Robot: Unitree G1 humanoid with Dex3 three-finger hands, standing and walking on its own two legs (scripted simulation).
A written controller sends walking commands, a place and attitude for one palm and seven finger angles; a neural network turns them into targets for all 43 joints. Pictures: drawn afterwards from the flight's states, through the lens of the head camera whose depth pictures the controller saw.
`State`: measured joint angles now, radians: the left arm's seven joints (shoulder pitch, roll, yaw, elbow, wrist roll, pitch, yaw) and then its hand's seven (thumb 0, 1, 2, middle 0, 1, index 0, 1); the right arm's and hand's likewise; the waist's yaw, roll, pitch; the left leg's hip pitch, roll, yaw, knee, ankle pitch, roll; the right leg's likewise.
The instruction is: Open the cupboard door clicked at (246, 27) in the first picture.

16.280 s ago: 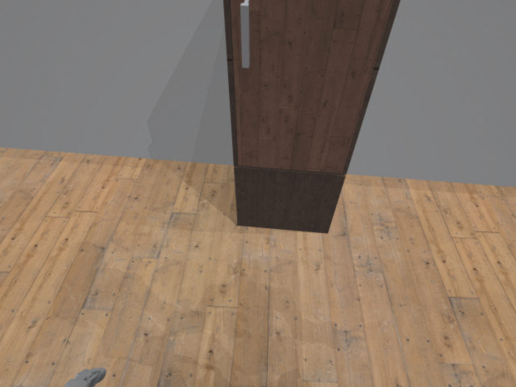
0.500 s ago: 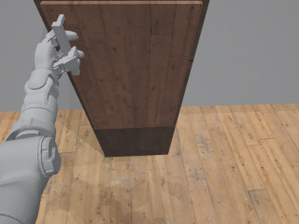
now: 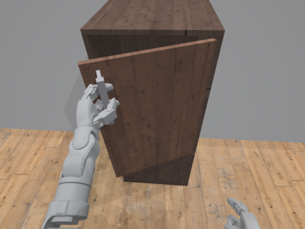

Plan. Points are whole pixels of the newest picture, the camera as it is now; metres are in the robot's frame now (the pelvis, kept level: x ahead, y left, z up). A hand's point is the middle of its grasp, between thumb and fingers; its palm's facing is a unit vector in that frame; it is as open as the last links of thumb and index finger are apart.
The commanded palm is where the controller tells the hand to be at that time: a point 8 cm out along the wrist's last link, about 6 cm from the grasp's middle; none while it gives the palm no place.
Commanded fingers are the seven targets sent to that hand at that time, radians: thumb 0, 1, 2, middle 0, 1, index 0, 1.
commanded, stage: pull the door open along its arc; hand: left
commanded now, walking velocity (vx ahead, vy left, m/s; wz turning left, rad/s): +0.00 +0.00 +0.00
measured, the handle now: (105, 98) +0.42 +0.16 +0.15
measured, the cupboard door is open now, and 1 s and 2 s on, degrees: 23 41 44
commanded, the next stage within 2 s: open thumb and fingers to let go in 0.34 s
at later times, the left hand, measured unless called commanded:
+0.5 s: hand (143, 139) +0.28 +0.04 +0.16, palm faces +0.32 -0.95 +0.02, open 6.2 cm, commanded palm +0.24 +0.09 +0.15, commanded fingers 0.00 0.62 0.78 -0.38 -1.32 -0.38 -1.32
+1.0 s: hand (139, 133) +0.30 +0.05 +0.16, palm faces +0.33 -0.94 +0.02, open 13.1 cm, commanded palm +0.25 +0.08 +0.15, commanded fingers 0.00 -0.50 0.30 -0.24 -0.85 -0.24 -0.85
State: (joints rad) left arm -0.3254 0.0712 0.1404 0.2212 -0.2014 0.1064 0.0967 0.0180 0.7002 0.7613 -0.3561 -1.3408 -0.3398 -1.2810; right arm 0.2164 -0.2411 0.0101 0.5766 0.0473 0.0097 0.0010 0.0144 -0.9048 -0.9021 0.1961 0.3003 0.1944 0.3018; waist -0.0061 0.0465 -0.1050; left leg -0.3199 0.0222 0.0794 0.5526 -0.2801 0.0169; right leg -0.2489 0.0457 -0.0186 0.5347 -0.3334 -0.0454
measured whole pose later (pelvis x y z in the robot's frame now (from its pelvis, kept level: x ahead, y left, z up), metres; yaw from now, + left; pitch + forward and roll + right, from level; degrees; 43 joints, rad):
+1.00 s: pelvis -0.02 -0.02 +0.00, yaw +4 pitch -4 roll +0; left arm -0.15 -0.13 -0.25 -0.05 -0.01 0.27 0.53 0.00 -0.34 0.37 -0.31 -1.17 -0.31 -1.17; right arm 0.11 -0.17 0.02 0.66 -0.02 0.10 0.01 0.02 -0.90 -0.90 0.20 0.30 0.19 0.30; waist 0.03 0.06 -0.02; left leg -0.20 0.01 0.00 0.50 -0.23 0.00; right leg -0.10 0.04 -0.10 0.47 -0.31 -0.07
